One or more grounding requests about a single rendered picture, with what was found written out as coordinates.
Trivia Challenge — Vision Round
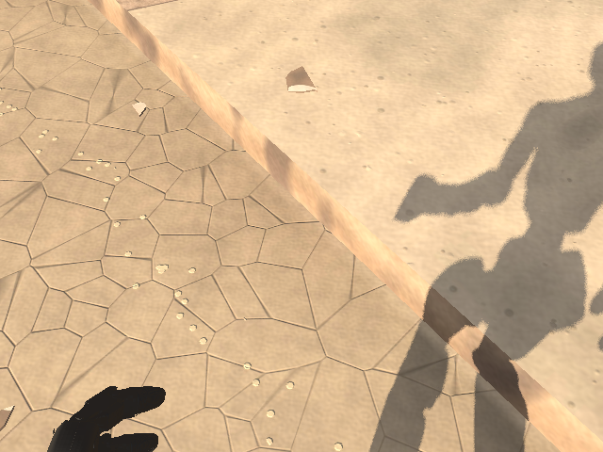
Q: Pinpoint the left robot hand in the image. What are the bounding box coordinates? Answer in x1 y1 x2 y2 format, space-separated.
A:
47 386 166 452

